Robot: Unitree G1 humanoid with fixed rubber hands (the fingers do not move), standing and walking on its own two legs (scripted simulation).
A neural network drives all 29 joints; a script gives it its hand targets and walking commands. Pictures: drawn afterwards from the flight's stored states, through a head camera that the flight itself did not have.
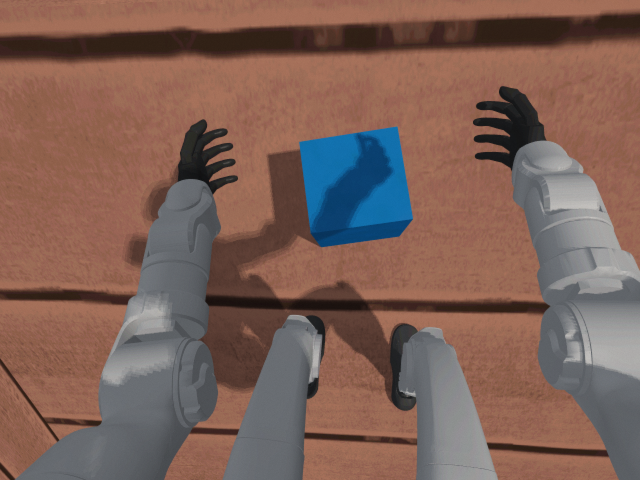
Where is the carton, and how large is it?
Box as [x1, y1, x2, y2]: [299, 126, 412, 246]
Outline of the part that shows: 397,126 299,142 310,231 320,246 398,236 412,219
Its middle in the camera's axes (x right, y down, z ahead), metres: +0.08 -0.10 +0.93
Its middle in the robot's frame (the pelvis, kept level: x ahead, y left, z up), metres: +0.53 +0.04 -0.54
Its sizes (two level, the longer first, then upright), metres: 0.210 0.200 0.250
